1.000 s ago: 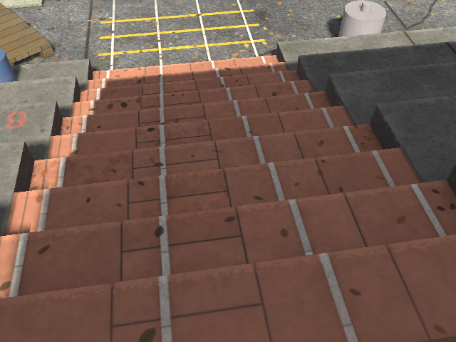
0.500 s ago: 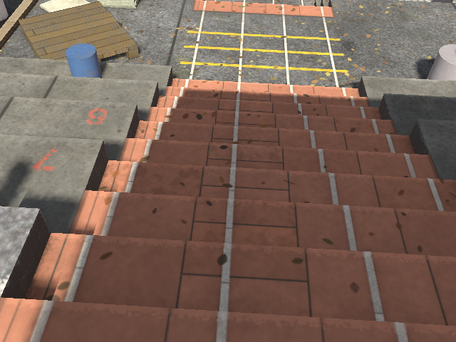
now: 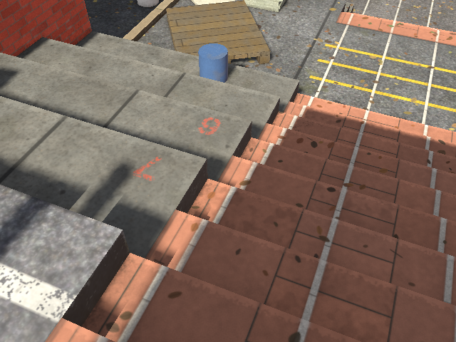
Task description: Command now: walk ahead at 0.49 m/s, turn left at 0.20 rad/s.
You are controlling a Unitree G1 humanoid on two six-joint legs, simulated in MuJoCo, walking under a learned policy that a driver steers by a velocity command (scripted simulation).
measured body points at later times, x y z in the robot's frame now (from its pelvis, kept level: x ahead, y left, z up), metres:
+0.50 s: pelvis +0.23 +0.05 +0.00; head +0.24 +0.05 +0.45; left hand +0.38 +0.27 -0.14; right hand +0.21 -0.21 -0.14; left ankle +0.25 +0.13 -0.75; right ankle +0.21 -0.10 -0.65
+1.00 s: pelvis +0.30 -0.03 -0.03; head +0.31 -0.04 +0.42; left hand +0.48 +0.17 -0.15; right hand +0.37 -0.37 -0.09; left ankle +0.33 +0.10 -0.66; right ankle +0.23 -0.10 -0.74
